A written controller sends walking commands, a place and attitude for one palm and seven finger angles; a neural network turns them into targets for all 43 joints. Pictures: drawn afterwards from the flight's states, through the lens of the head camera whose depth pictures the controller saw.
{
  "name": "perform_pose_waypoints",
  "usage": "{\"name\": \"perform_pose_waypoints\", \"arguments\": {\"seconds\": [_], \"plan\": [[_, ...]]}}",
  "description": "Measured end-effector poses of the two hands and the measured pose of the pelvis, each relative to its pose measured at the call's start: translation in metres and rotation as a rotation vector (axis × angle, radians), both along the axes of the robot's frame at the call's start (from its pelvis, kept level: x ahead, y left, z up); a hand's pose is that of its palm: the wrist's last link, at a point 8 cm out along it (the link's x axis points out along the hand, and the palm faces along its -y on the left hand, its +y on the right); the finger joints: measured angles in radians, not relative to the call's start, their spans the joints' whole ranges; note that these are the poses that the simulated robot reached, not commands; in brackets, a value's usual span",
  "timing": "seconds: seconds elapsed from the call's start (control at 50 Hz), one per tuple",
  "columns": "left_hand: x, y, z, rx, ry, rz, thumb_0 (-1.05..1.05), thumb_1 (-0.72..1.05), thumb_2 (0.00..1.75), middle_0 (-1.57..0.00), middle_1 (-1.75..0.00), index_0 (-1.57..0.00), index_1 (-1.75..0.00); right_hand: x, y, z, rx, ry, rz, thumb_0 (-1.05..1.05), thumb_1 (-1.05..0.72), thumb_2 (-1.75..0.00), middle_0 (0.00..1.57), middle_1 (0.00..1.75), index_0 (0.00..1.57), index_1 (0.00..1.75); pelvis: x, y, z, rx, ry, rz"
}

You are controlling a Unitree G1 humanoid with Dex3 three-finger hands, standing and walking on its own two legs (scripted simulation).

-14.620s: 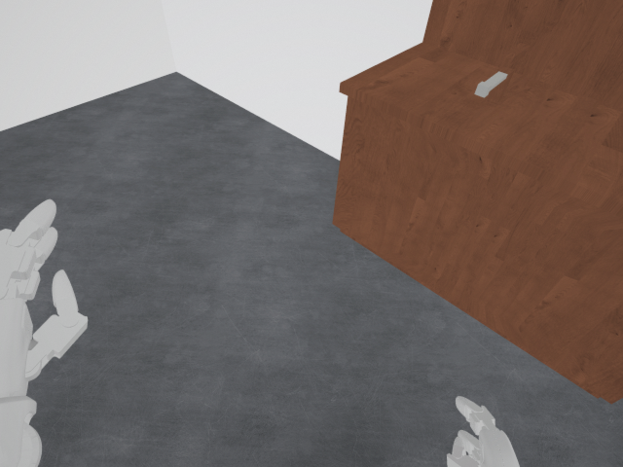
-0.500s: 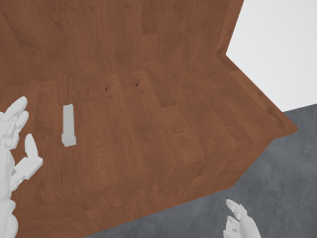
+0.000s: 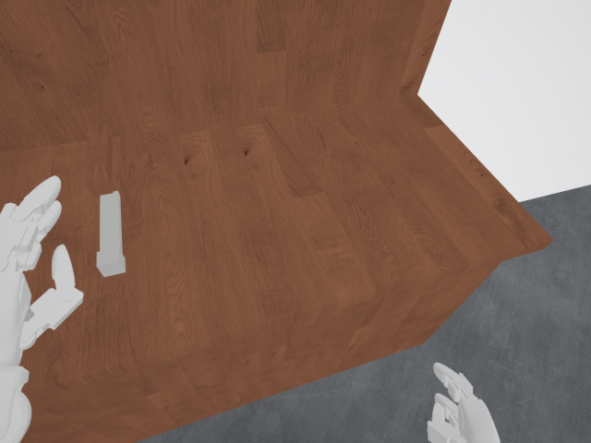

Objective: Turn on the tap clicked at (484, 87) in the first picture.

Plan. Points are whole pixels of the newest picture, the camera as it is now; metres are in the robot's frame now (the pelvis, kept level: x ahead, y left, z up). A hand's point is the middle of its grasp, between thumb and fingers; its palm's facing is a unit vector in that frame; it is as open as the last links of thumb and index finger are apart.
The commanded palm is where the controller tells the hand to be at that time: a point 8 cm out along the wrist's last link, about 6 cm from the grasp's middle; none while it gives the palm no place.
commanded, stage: come to a stop and stand still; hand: left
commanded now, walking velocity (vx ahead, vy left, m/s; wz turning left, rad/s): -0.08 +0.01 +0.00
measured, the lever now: (111, 262) +0.32 +0.29 +0.04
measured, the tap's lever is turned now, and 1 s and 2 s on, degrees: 0 0 0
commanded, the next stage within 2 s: look again from close up in 0.90 s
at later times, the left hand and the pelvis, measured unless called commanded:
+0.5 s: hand (39, 285) +0.22 +0.27 +0.16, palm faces +0.39 -0.85 -0.35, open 7.4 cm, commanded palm +0.16 +0.30 +0.17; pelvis +0.00 +0.02 +0.00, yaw +1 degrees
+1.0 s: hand (34, 316) +0.19 +0.26 +0.16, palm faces +0.41 -0.83 -0.37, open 7.4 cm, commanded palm +0.14 +0.29 +0.17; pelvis -0.02 +0.00 +0.00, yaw +1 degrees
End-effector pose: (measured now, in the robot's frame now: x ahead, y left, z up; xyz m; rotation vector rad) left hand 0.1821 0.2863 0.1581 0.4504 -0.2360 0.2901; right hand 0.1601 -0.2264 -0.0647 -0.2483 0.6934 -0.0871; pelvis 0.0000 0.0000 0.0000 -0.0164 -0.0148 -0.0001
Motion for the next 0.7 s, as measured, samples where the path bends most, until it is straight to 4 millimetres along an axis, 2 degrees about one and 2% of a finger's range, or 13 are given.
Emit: {"name": "perform_pose_waypoints", "arguments": {"seconds": [0.08,0.16,0.32,0.46,0.6,0.64,0.7], "plan": [[0.004,0.013,0.011,0.000,-0.066,0.045,0.01,0.89,0.90,-0.21,-0.31,-0.22,-0.30,0.009,0.005,0.003,-0.016,0.002,0.021,0.01,-0.90,-0.90,0.20,0.30,0.20,0.30,0.003,0.003,0.000,-0.004,-0.002,0.006],[0.007,0.013,0.020,-0.003,-0.119,0.036,0.01,0.89,0.90,-0.21,-0.31,-0.21,-0.30,0.020,0.014,0.006,-0.007,-0.021,0.035,0.01,-0.90,-0.90,0.20,0.30,0.20,0.30,0.006,0.007,0.000,-0.006,0.000,0.007],[0.006,0.018,0.011,-0.009,-0.064,0.016,0.01,0.89,0.90,-0.21,-0.31,-0.21,-0.30,0.032,0.033,0.011,0.021,-0.047,0.042,0.01,-0.90,-0.90,0.20,0.30,0.20,0.30,0.007,0.015,0.001,-0.006,0.003,0.007],[-0.003,0.024,0.014,-0.014,-0.076,0.038,0.01,0.89,0.90,-0.21,-0.31,-0.21,-0.30,0.026,0.041,0.007,0.022,-0.023,0.057,0.01,-0.90,-0.90,0.20,0.30,0.20,0.30,0.004,0.019,0.000,-0.006,-0.004,0.018],[-0.009,0.024,0.016,-0.011,-0.088,0.049,0.01,0.89,0.90,-0.21,-0.31,-0.21,-0.30,0.015,0.038,0.003,0.022,0.000,0.048,0.01,-0.90,-0.90,0.20,0.30,0.21,0.30,0.000,0.019,0.001,-0.006,-0.009,0.022],[-0.004,0.036,0.032,0.135,-0.134,0.053,0.01,0.89,0.90,-0.21,-0.31,-0.21,-0.30,0.011,0.038,0.000,-0.004,0.009,0.091,0.01,-0.90,-0.90,0.20,0.30,0.20,0.30,-0.005,0.016,-0.001,-0.006,-0.002,0.032],[0.004,0.053,0.045,0.121,-0.208,0.098,0.01,0.89,0.90,-0.21,-0.31,-0.22,-0.30,0.003,0.037,-0.003,0.022,0.013,0.103,0.01,-0.90,-0.90,0.20,0.30,0.20,0.30,-0.011,0.013,-0.002,0.002,-0.006,0.018]]}}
